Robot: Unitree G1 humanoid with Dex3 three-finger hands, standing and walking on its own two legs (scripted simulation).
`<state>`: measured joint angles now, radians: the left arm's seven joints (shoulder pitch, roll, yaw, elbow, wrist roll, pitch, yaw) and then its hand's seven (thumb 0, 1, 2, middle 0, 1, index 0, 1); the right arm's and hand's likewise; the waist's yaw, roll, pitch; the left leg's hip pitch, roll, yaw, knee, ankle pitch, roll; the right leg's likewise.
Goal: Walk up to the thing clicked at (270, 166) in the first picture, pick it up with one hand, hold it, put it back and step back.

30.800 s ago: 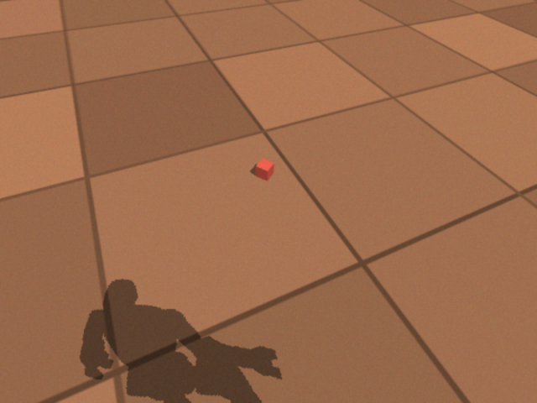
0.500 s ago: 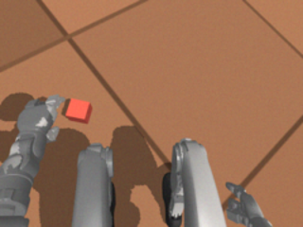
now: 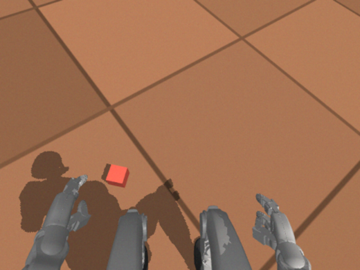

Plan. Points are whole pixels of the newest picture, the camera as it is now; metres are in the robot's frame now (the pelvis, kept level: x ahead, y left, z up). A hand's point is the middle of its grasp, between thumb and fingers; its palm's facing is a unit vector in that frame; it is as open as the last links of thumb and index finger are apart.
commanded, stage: home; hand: left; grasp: from above
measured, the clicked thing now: (118, 176) +0.48 +0.23 -0.54
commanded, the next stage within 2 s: none
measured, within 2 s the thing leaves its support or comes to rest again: neither
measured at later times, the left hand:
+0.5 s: hand (53, 226) +0.21 +0.19 +0.09, palm faces +0.09 -0.97 -0.20, open 7.4 cm
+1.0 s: hand (53, 220) +0.22 +0.19 +0.09, palm faces +0.08 -0.98 -0.19, open 7.4 cm
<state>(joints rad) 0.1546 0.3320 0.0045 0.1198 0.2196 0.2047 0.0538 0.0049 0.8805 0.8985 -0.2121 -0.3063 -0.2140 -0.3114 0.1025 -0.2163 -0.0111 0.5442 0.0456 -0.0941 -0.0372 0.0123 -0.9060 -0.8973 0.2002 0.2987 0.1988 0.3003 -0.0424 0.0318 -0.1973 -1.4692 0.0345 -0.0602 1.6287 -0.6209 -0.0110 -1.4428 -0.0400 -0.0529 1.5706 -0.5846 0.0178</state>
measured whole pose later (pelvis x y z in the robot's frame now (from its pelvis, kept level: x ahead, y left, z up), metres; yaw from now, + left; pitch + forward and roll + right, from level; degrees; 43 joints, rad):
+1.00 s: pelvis +0.07 +0.01 +0.14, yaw +2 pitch +10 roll -3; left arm 0.50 0.23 0.03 -0.11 -0.05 0.43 0.02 0.01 0.91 0.89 -0.20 -0.29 -0.20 -0.30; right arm 0.29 -0.21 0.03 0.55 0.01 -0.23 -0.17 0.02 -0.90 -0.90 0.20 0.30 0.20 0.30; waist -0.04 0.04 -0.16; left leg -0.68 0.04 -0.05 1.01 -0.51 -0.01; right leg -0.64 -0.03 -0.07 0.93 -0.46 0.03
